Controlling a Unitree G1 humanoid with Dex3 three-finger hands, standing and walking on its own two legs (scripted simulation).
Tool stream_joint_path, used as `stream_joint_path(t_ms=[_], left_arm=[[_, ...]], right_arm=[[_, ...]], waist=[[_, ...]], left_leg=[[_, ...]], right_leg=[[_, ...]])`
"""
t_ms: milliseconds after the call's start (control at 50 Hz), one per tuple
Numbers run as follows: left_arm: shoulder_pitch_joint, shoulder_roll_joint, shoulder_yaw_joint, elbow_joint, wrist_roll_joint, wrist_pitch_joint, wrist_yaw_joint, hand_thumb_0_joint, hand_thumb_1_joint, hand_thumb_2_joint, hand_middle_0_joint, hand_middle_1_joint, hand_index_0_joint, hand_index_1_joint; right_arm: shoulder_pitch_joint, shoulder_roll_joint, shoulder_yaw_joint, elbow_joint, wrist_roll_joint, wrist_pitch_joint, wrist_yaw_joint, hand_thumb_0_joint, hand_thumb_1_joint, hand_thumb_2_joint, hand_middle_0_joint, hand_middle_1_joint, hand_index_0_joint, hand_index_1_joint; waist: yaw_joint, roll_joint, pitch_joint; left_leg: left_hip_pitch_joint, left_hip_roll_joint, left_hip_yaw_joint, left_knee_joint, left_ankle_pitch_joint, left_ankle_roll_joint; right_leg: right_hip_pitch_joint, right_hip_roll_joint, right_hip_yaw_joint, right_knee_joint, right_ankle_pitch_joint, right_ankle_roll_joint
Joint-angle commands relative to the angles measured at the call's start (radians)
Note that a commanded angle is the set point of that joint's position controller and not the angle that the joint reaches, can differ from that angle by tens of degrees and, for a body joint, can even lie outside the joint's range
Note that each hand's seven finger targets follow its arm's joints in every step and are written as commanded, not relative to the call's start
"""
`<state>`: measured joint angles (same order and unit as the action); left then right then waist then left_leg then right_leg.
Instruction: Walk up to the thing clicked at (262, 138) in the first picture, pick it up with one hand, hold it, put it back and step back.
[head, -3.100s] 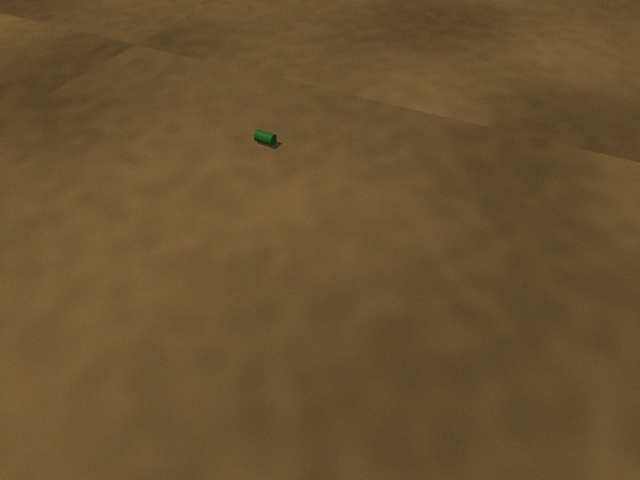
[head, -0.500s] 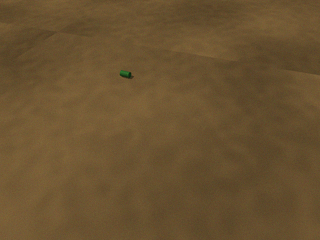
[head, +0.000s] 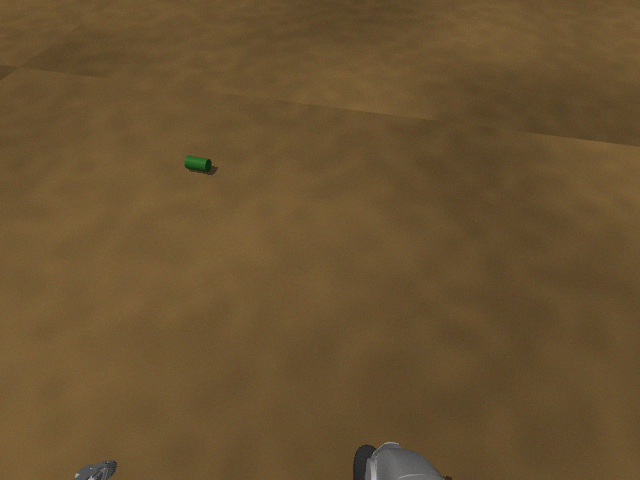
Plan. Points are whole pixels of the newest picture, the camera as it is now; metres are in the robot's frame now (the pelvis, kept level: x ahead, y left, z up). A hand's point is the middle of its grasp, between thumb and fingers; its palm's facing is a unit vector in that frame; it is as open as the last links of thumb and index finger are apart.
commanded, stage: walk up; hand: left
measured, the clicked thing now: (198, 163) +1.52 +0.54 -0.72
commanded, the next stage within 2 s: none
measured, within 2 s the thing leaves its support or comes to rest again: neither
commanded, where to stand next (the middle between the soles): +1.05 +0.38 m, yaw -14 degrees
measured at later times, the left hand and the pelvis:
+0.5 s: hand (46, 383) +0.30 +0.44 -0.14, palm faces -0.08 -0.88 -0.46, open 7.4 cm; pelvis +0.24 +0.13 -0.01, yaw -4 degrees
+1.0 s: hand (110, 217) +0.63 +0.43 -0.12, palm faces -0.18 -0.88 -0.43, open 7.4 cm; pelvis +0.46 +0.18 +0.00, yaw -9 degrees
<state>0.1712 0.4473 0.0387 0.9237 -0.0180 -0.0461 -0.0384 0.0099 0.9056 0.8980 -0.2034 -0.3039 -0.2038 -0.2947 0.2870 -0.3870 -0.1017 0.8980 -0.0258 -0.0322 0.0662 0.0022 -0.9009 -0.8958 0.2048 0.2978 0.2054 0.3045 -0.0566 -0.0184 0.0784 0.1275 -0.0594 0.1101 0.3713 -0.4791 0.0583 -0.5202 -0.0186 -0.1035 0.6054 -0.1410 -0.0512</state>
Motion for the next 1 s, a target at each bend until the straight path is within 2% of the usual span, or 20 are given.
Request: stream_joint_path(t_ms=[0,20,40,60,80,180,360,440,480,500,520,600,700,800,860,880,900,920,940,980], left_arm=[[0.177,0.171,0.074,-0.019,0.007,-0.025,0.026,0.0,0.9,0.9,-0.2,-0.3,-0.2,-0.3],[0.32,0.215,0.101,0.017,0.011,-0.024,0.037,0.0,0.9,0.9,-0.2,-0.3,-0.2,-0.3],[0.445,0.288,0.132,0.023,0.023,-0.024,0.05,0.0,0.9,0.9,-0.2,-0.3,-0.2,-0.3],[0.371,0.333,0.13,-0.022,0.016,-0.03,0.057,0.0,0.9,0.9,-0.2,-0.3,-0.2,-0.3],[0.237,0.342,0.135,-0.059,0.015,-0.035,0.063,0.0,0.9,0.9,-0.2,-0.3,-0.2,-0.3],[0.054,0.217,0.101,-0.087,0.014,-0.069,0.059,0.0,0.9,0.9,-0.2,-0.3,-0.2,-0.3],[0.018,0.288,0.114,-0.1,0.035,-0.097,0.032,0.0,0.9,0.9,-0.2,-0.3,-0.2,-0.3],[-0.011,0.262,0.102,-0.093,0.051,-0.071,0.04,0.0,0.9,0.9,-0.2,-0.3,-0.2,-0.3],[0.084,0.088,0.044,-0.083,0.045,-0.057,0.041,0.0,0.9,0.9,-0.2,-0.3,-0.2,-0.3],[0.116,0.112,0.039,-0.08,0.017,-0.051,0.053,0.0,0.9,0.9,-0.2,-0.3,-0.2,-0.3],[0.114,0.17,0.045,-0.077,0.022,-0.051,0.064,0.0,0.9,0.9,-0.2,-0.3,-0.2,-0.3],[0.127,0.221,0.068,-0.009,-0.012,-0.06,0.041,0.0,0.9,0.9,-0.2,-0.3,-0.2,-0.3],[0.035,0.163,0.048,-0.073,-0.006,-0.045,0.027,0.0,0.9,0.9,-0.2,-0.3,-0.2,-0.3],[-0.001,0.143,0.053,-0.102,-0.001,-0.044,0.023,0.0,0.9,0.9,-0.2,-0.3,-0.2,-0.3],[0.186,0.173,0.083,-0.044,0.009,-0.043,0.04,0.0,0.9,0.9,-0.2,-0.3,-0.2,-0.3],[0.291,0.228,0.106,-0.028,0.016,-0.048,0.053,0.0,0.9,0.9,-0.2,-0.3,-0.2,-0.3],[0.347,0.301,0.129,-0.038,0.024,-0.053,0.066,0.0,0.9,0.9,-0.2,-0.3,-0.2,-0.3],[0.287,0.316,0.126,-0.074,0.021,-0.055,0.075,0.0,0.9,0.9,-0.2,-0.3,-0.2,-0.3],[0.217,0.331,0.127,-0.086,0.007,-0.053,0.083,0.0,0.9,0.9,-0.2,-0.3,-0.2,-0.3],[0.173,0.271,0.107,-0.098,-0.001,-0.062,0.084,0.0,0.9,0.9,-0.2,-0.3,-0.2,-0.3]], right_arm=[[-0.09,-0.21,-0.055,-0.139,0.006,-0.029,-0.021,0.0,-0.9,-0.9,0.2,0.3,0.2,0.3],[-0.064,-0.187,-0.041,-0.147,0.001,-0.026,-0.02,0.0,-0.9,-0.9,0.2,0.3,0.2,0.3],[-0.022,-0.151,-0.029,-0.159,0.0,-0.021,-0.022,0.0,-0.9,-0.9,0.2,0.3,0.2,0.3],[0.017,-0.239,-0.047,-0.162,0.01,-0.009,-0.021,0.0,-0.9,-0.9,0.2,0.3,0.2,0.3],[0.022,-0.287,-0.051,-0.141,0.012,-0.002,-0.029,0.0,-0.9,-0.9,0.2,0.3,0.2,0.3],[0.04,-0.225,-0.039,-0.098,0.011,-0.003,0.003,0.0,-0.9,-0.9,0.2,0.3,0.2,0.3],[-0.041,-0.212,-0.067,-0.132,-0.014,0.005,0.064,0.0,-0.9,-0.9,0.2,0.3,0.2,0.3],[0.138,-0.254,-0.097,-0.068,-0.017,0.002,0.049,0.0,-0.9,-0.9,0.2,0.3,0.2,0.3],[0.274,-0.364,-0.12,-0.039,-0.038,-0.019,0.019,0.0,-0.9,-0.9,0.2,0.3,0.2,0.3],[0.138,-0.401,-0.112,-0.086,-0.021,-0.032,0.008,0.0,-0.9,-0.9,0.2,0.3,0.2,0.3],[0.055,-0.436,-0.121,-0.106,0.007,-0.031,0.005,0.0,-0.9,-0.9,0.2,0.3,0.2,0.3],[0.022,-0.289,-0.063,-0.108,0.003,-0.057,-0.013,0.0,-0.9,-0.9,0.2,0.3,0.2,0.3],[0.07,-0.264,-0.055,-0.117,-0.003,-0.051,-0.019,0.0,-0.9,-0.9,0.2,0.3,0.2,0.3],[0.025,-0.26,-0.054,-0.162,-0.014,-0.026,-0.012,0.0,-0.9,-0.9,0.2,0.3,0.2,0.3],[0.012,-0.234,-0.043,-0.185,-0.002,-0.014,-0.013,0.0,-0.9,-0.9,0.2,0.3,0.2,0.3],[0.034,-0.203,-0.03,-0.199,-0.003,-0.015,-0.014,0.0,-0.9,-0.9,0.2,0.3,0.2,0.3],[0.086,-0.154,-0.013,-0.213,-0.002,-0.015,-0.013,0.0,-0.9,-0.9,0.2,0.3,0.2,0.3],[0.103,-0.23,-0.025,-0.196,-0.004,0.0,-0.014,0.0,-0.9,-0.9,0.2,0.3,0.2,0.3],[0.081,-0.283,-0.042,-0.189,-0.007,0.011,-0.023,0.0,-0.9,-0.9,0.2,0.3,0.2,0.3],[-0.001,-0.272,-0.042,-0.169,0.001,0.004,-0.02,0.0,-0.9,-0.9,0.2,0.3,0.2,0.3]], waist=[[0.134,0.098,-0.136],[0.208,0.028,-0.214],[0.25,-0.16,-0.292],[0.21,-0.134,-0.335],[0.175,-0.068,-0.293],[0.046,-0.003,-0.06],[0.022,-0.136,-0.037],[-0.073,-0.03,-0.102],[-0.136,0.389,-0.087],[-0.059,0.342,-0.029],[-0.029,0.335,0.001],[0.024,0.194,0.011],[0.001,0.182,-0.038],[0.008,0.167,-0.047],[0.114,0.032,-0.151],[0.166,-0.069,-0.212],[0.165,-0.234,-0.264],[0.149,-0.105,-0.258],[0.132,-0.072,-0.219],[0.116,0.001,-0.092]], left_leg=[[-0.386,0.186,-0.038,0.267,0.786,-0.032],[-0.53,0.13,-0.02,0.504,0.677,-0.055],[-0.722,0.008,-0.039,0.868,0.171,-0.071],[-0.82,-0.009,-0.185,1.016,-0.105,-0.084],[-0.807,0.072,-0.257,1.066,-0.08,-0.079],[-0.627,0.165,-0.218,0.848,0.196,-0.03],[-0.413,0.222,-0.084,0.331,0.346,-0.076],[-0.154,0.154,-0.028,0.281,0.204,-0.065],[-0.068,0.332,-0.431,-0.01,-0.288,-0.008],[-0.173,0.471,-0.712,-0.211,-0.402,0.045],[-0.217,0.527,-0.811,-0.25,-0.39,0.124],[-0.276,0.337,-0.312,-0.086,0.286,0.046],[-0.151,0.329,-0.146,-0.044,0.655,0.119],[-0.276,0.285,-0.069,0.0,0.558,0.087],[-0.375,0.232,-0.01,0.287,0.595,0.037],[-0.494,0.171,0.021,0.498,0.508,-0.004],[-0.74,0.065,-0.01,0.702,-0.01,-0.044],[-0.825,0.081,-0.152,0.809,-0.097,-0.059],[-0.837,0.131,-0.208,0.894,-0.094,-0.065],[-0.809,0.159,-0.228,0.891,0.024,-0.049]], right_leg=[[0.597,0.041,-0.034,-0.021,0.126,-0.04],[0.787,-0.016,0.046,-0.018,-0.005,-0.08],[0.909,-0.29,0.48,-0.117,-0.171,-0.2],[0.867,-0.469,0.921,-0.285,-0.42,-0.329],[0.742,-0.492,0.968,-0.345,-0.659,-0.349],[0.291,-0.226,0.37,-0.371,-0.271,-0.145],[0.043,-0.174,0.192,-0.35,-0.39,-0.109],[-0.067,-0.144,0.171,-0.081,-0.472,-0.082],[-0.289,0.069,0.1,0.567,-0.411,-0.004],[-0.35,0.092,0.137,0.664,-0.364,-0.004],[-0.333,0.013,0.19,0.722,-0.345,-0.029],[-0.157,-0.048,0.205,0.533,-0.154,-0.002],[-0.111,-0.027,0.112,0.263,-0.167,0.028],[0.141,0.012,0.0,0.036,-0.037,0.007],[0.488,0.028,-0.007,-0.083,0.032,-0.022],[0.651,-0.03,0.093,-0.124,-0.045,-0.05],[0.824,-0.304,0.537,-0.177,-0.085,-0.151],[0.776,-0.429,0.791,-0.267,-0.241,-0.241],[0.683,-0.477,0.862,-0.28,-0.356,-0.314],[0.522,-0.372,0.629,-0.309,-0.154,-0.255]])
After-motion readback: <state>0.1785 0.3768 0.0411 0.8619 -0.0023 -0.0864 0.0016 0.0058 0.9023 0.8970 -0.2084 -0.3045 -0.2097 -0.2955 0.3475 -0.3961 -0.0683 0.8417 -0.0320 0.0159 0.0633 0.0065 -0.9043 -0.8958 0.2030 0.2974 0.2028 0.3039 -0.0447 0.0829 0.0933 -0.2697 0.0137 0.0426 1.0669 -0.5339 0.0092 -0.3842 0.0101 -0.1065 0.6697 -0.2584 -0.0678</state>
